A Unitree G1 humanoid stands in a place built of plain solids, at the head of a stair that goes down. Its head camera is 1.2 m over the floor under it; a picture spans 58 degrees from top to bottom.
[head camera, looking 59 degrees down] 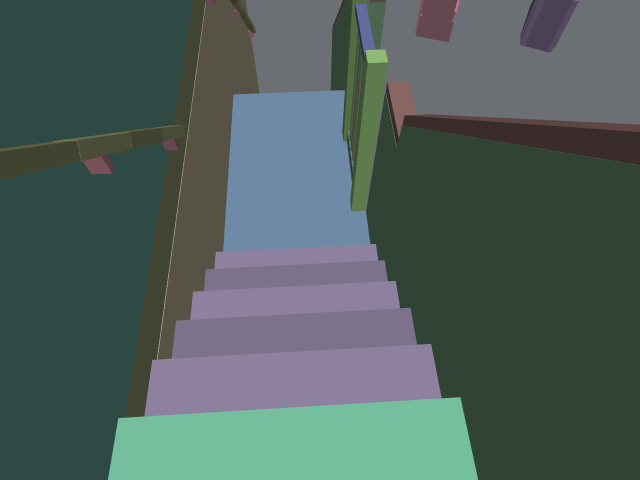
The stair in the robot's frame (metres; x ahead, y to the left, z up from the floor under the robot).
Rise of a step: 0.18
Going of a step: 0.20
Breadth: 0.90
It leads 3 degrees to the left of straight ahead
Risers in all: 6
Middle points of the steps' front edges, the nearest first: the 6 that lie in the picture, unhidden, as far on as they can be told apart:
0.21 0.07 0.00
0.41 0.09 -0.18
0.61 0.10 -0.36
0.81 0.11 -0.54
1.01 0.12 -0.72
1.21 0.13 -0.90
